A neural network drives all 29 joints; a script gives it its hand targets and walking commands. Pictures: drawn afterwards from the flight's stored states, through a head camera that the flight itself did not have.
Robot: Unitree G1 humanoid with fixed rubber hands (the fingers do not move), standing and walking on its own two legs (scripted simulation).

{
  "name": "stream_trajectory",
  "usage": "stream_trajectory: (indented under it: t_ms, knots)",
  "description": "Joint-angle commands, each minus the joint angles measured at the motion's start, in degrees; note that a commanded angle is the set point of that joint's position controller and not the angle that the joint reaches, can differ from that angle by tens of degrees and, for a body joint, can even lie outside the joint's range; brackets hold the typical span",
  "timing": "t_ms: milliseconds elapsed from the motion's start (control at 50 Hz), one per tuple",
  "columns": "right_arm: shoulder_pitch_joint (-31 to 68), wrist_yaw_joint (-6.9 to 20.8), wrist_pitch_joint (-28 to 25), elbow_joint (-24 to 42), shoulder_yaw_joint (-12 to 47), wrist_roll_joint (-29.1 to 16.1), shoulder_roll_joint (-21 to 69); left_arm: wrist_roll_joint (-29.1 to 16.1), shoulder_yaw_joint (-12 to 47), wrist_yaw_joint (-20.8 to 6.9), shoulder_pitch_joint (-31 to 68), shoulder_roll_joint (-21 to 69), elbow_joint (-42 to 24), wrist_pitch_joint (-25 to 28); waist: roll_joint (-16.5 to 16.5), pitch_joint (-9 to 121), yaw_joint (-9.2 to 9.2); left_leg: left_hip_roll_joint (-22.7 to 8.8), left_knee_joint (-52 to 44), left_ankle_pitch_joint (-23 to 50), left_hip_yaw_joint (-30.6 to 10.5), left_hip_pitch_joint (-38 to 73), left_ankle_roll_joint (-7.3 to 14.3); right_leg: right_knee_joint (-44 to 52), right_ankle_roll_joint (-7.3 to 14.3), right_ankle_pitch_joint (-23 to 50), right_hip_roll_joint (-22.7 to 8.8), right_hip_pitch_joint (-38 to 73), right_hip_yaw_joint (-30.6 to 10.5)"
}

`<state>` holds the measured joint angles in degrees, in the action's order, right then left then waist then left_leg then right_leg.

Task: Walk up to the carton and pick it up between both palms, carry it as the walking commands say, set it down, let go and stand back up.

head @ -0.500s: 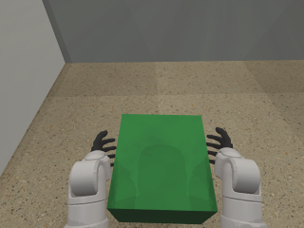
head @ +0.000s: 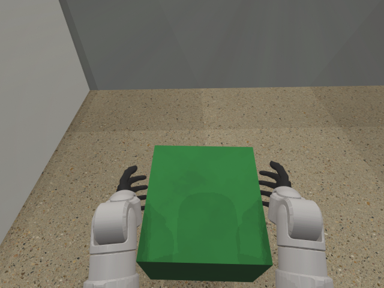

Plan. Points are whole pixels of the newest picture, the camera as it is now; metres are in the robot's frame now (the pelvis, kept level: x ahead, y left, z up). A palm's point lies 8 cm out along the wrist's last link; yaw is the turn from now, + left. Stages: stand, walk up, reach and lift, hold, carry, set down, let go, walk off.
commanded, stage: carry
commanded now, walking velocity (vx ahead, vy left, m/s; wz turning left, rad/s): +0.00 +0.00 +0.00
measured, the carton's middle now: (202, 212) +0.31 +0.00 +0.00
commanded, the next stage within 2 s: none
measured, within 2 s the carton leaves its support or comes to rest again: neither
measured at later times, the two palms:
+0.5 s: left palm (116, 200) +0.29 +0.17 +0.08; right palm (268, 196) +0.30 -0.13 +0.08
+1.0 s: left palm (113, 203) +0.28 +0.17 +0.08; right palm (269, 197) +0.29 -0.13 +0.08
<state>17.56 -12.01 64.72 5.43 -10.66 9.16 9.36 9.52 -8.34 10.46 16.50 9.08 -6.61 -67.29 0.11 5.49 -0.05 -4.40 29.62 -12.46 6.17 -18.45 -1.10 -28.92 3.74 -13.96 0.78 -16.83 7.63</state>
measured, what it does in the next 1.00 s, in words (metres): stands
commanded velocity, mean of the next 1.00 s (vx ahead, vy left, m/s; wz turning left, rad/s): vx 0.00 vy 0.00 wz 0.00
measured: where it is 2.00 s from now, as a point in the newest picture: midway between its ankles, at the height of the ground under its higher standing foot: outside the picture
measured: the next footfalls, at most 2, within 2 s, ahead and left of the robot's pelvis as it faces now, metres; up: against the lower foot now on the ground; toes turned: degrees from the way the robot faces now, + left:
none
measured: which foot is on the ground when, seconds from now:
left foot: down 0.00-1.00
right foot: down 0.00-1.00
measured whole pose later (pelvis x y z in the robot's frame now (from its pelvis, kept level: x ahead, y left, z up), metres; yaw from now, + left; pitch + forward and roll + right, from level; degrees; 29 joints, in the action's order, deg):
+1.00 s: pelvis +0.01 +0.02 +0.00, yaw +1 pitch +2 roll +0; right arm 12.9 -5.5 61.1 6.7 -9.1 10.4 8.2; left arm 10.6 -7.6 6.1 11.9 8.1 -7.2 -62.7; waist 0.5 6.5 -0.1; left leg -2.7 29.0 -13.1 6.2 -18.1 0.3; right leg -28.9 2.0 -14.8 -1.2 -16.4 7.8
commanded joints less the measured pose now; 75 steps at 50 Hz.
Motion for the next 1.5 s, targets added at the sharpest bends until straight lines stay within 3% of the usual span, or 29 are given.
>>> stream_trajectory:
  t_ms: [0,600,920,1480]
  knots:
    - [26.3,24.0,1.6,-0.1,36.9,-24.4,56.0,-25.0,36.7,-21.4,30.5,56.9,-3.3,1.2,0.5,14.0,0.14,-5.1,-3.6,6.4,-5.4,6.3,1.1,5.2,-0.6,9.1,-8.9,4.0,-7.9]
    - [25.2,23.8,-2.8,-2.3,34.5,-21.8,54.7,-22.1,34.2,-21.1,29.4,55.4,-0.7,6.0,0.4,15.2,0.12,-4.6,-4.1,8.9,-6.1,6.9,2.5,4.2,-0.7,9.2,-9.0,4.4,-6.7]
    - [19.6,23.1,-3.0,3.0,36.9,-21.0,50.8,-21.6,35.6,-20.7,23.5,51.2,-5.5,6.0,0.0,14.6,0.02,-4.4,-3.8,8.6,-5.8,6.3,2.4,4.4,-0.8,11.1,-9.4,4.7,-6.4]
    - [17.2,21.8,-13.5,-2.9,32.7,-15.3,46.3,-15.8,30.6,-20.1,21.2,46.3,0.8,16.3,-0.2,14.1,-0.03,-4.2,-3.5,7.2,-5.4,5.5,2.1,4.6,-1.0,11.2,-9.9,4.4,-6.6]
